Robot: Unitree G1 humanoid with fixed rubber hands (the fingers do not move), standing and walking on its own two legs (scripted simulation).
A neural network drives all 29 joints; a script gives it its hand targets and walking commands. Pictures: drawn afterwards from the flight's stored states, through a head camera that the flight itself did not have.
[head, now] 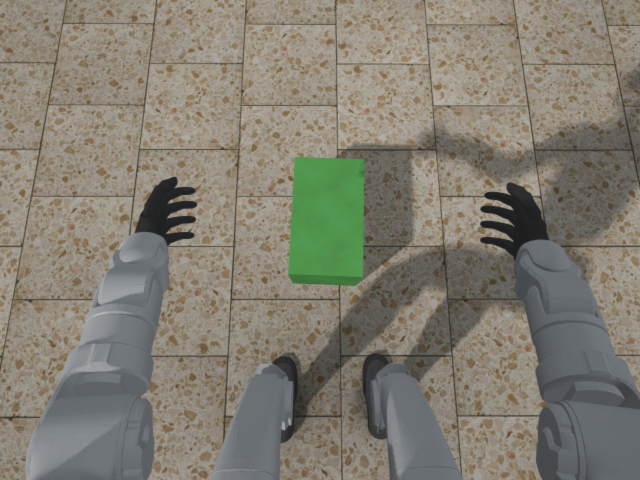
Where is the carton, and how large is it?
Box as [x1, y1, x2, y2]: [288, 157, 363, 285]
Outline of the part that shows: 295,157 288,274 292,282 298,283 355,285 362,277 363,159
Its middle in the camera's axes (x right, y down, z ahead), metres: +0.02 -0.03 +1.03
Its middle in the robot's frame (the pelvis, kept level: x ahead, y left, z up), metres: +0.55 -0.01 -0.61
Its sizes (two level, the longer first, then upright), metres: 0.297 0.175 0.182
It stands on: the floor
